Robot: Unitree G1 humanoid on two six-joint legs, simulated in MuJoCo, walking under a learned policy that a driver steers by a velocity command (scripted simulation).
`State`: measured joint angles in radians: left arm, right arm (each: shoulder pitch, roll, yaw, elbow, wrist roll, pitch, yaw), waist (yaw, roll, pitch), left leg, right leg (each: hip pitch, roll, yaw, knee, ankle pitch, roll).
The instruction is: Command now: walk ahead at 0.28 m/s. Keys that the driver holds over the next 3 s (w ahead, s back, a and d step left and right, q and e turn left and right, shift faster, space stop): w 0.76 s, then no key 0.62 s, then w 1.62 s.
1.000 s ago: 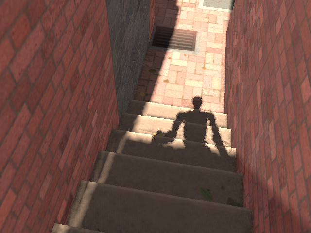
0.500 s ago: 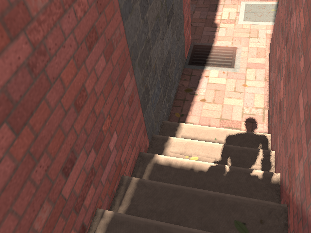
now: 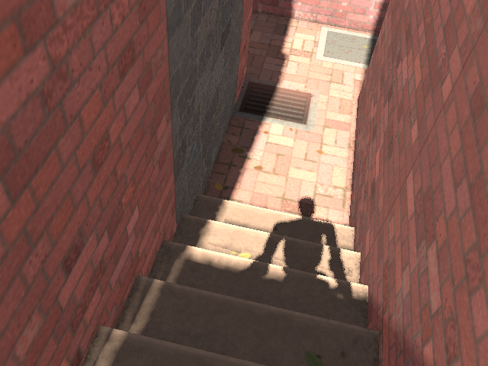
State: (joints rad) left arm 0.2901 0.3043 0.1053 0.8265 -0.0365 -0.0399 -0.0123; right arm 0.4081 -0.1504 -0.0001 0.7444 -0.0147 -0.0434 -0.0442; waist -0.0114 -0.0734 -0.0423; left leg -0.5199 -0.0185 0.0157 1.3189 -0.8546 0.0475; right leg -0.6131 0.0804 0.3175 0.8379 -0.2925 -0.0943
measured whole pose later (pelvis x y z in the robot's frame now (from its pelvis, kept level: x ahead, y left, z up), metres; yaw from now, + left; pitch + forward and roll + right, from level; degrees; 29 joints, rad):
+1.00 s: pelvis +0.43 -0.03 -0.23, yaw -1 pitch +3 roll +0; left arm 0.32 0.15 0.04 0.93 -0.02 -0.01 0.06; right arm 0.37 -0.16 0.00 0.90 -0.04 -0.06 0.03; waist 0.03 0.01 -0.01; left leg -0.36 -0.09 0.02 0.59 -0.28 0.10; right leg -0.66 0.03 0.16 1.63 -0.61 0.04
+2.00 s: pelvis +0.67 -0.07 -0.32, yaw +0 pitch +3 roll -1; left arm 0.52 0.20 0.04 0.98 -0.02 -0.04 0.05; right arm 0.08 -0.25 -0.03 0.65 0.01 -0.08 0.03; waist 0.07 0.01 -0.02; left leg -0.63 0.01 0.00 0.65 0.27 0.00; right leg -0.21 0.07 0.15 1.04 -0.87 -0.03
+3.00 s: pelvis +1.19 -0.15 -0.64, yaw -3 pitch +2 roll -3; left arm 0.48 0.16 0.04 0.99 -0.01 -0.07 0.04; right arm 0.07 -0.27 -0.03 0.82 -0.02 -0.05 0.03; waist 0.09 0.04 -0.01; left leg -0.69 0.10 -0.08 0.63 0.44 0.01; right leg -0.19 0.13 0.00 0.92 -0.76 -0.08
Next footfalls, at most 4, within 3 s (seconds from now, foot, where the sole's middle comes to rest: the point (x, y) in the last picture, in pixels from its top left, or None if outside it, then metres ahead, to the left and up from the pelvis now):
0.36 right None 0.13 -0.13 -0.83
0.84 left None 0.48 0.03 -1.00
1.18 right None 0.52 -0.21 -1.00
2.06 left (217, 322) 0.82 0.03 -1.17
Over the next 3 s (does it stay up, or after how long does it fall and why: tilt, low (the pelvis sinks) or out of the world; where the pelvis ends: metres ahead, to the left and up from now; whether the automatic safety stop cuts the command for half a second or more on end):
stays up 1.19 -0.15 -0.64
